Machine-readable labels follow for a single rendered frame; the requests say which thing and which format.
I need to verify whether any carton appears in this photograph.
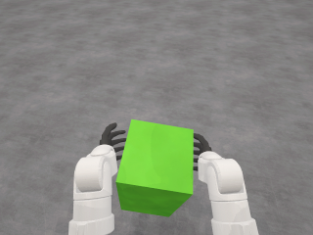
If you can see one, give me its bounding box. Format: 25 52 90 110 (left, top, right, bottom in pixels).
115 119 194 217

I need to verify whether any right robot forearm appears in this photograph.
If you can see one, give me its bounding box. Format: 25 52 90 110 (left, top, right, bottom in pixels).
198 151 259 235

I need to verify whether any left robot forearm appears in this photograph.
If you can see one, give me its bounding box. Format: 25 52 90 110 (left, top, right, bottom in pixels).
68 144 118 235

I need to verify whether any right robot hand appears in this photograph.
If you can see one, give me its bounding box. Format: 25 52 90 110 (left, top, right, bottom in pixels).
193 133 212 171

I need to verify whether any left robot hand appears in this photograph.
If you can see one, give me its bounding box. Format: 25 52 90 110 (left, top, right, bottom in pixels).
99 122 127 161

